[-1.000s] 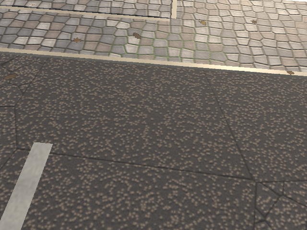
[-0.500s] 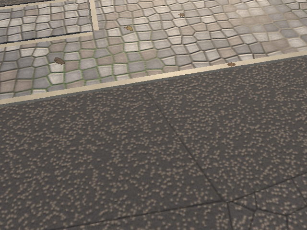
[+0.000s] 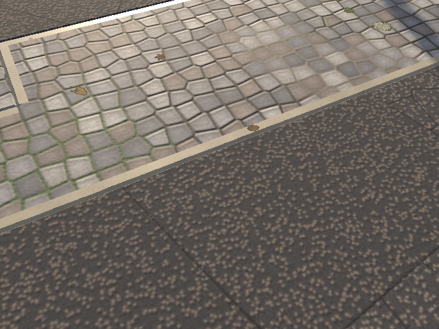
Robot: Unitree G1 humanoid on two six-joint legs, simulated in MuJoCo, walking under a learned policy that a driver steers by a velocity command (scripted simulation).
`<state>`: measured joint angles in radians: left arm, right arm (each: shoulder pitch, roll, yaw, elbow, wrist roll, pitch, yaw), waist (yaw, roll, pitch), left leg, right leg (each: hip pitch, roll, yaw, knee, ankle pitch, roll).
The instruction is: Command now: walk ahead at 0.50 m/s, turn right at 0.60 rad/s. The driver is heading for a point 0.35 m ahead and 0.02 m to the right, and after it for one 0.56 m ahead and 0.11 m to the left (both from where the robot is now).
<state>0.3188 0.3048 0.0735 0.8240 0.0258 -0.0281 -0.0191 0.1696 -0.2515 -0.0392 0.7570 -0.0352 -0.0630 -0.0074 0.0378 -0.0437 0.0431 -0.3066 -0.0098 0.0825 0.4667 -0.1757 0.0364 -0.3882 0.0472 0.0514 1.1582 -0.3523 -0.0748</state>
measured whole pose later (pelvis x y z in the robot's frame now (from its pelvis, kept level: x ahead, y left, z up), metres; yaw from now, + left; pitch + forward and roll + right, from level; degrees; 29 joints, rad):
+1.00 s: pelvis +0.51 -0.05 -0.01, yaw +5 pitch +1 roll -1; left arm 0.32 0.21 0.03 0.92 -0.01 -0.06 0.02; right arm 0.12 -0.24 -0.05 0.81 -0.02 -0.04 0.02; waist 0.03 0.00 0.08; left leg -0.43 -0.05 0.10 0.58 -0.17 0.12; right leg -0.26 -0.03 -0.08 1.18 -0.50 -0.01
